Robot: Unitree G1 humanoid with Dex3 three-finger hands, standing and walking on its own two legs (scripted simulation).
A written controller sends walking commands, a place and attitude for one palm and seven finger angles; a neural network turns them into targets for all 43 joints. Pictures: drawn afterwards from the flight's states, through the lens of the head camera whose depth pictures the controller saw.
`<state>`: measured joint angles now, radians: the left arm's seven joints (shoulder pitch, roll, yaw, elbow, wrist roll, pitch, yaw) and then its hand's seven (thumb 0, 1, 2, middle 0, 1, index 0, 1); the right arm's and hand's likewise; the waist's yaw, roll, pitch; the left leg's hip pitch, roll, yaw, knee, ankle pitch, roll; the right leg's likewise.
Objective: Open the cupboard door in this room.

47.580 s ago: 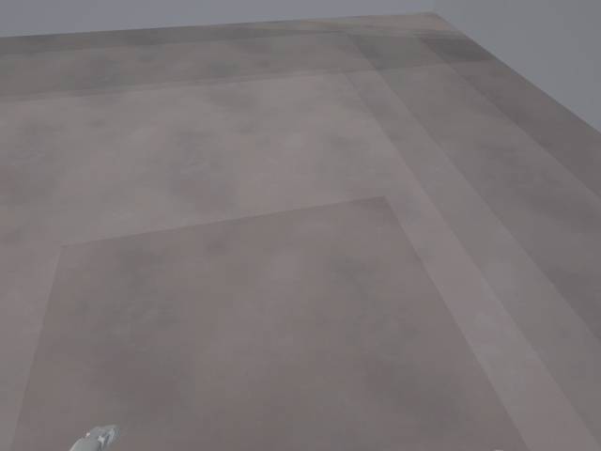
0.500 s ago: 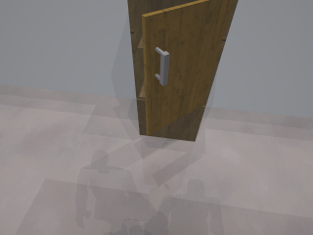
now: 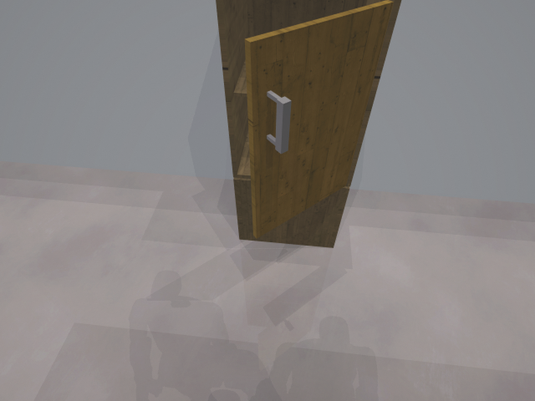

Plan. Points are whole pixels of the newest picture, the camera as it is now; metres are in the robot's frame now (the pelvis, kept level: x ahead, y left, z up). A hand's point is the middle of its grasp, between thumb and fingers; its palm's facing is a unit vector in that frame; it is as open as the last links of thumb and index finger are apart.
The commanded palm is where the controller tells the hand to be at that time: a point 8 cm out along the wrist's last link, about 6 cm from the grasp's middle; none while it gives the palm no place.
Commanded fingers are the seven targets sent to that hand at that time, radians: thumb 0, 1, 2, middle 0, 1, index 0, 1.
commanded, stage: look to check the result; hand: left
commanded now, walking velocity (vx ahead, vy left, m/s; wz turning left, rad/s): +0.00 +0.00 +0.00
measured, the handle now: (276, 122) +0.65 +0.02 +0.08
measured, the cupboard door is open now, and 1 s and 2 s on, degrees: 43 43 43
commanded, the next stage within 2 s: walk to a spot facing it in 0.54 s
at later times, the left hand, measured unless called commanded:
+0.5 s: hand out of the picture +0.00 +0.17 -0.18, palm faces +0.04 -0.98 -0.18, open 7.4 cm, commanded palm none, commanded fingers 0.00 0.90 0.90 -0.20 -0.30 -0.20 -0.30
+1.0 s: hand out of the picture +0.05 +0.17 -0.18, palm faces -0.05 -0.97 -0.25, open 7.4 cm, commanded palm none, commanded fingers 0.00 0.90 0.90 -0.20 -0.30 -0.20 -0.30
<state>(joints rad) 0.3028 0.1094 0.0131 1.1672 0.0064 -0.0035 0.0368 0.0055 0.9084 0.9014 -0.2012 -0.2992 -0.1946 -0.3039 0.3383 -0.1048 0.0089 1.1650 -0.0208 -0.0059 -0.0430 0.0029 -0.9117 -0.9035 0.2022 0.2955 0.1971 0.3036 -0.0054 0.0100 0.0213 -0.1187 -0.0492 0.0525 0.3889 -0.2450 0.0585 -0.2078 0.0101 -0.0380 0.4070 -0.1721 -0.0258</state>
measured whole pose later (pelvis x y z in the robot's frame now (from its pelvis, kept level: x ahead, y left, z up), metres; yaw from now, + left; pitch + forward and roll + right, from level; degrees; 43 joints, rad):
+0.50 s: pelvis +0.01 +0.01 +0.00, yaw +0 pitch -1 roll +0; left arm 0.29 0.12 0.02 1.16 0.01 -0.01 0.04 0.00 0.91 0.90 -0.20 -0.30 -0.19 -0.30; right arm 0.32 -0.12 0.01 1.16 -0.02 -0.01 -0.04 0.00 -0.91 -0.90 0.20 0.30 0.20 0.30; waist -0.01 0.01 0.03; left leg -0.11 -0.06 0.06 0.38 -0.25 0.07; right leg -0.21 0.00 -0.03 0.42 -0.19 -0.02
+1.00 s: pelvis +0.02 -0.02 -0.01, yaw -8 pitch -1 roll +2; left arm 0.25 0.15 0.08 1.06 0.02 0.06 0.01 0.01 0.91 0.90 -0.20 -0.30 -0.19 -0.30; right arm 0.26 -0.17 -0.04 1.06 -0.04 0.02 -0.05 0.00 -0.91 -0.90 0.20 0.30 0.20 0.30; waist 0.00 0.03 0.09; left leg -0.14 -0.01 0.18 0.50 -0.35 0.04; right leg -0.38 0.00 -0.01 0.82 -0.43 0.00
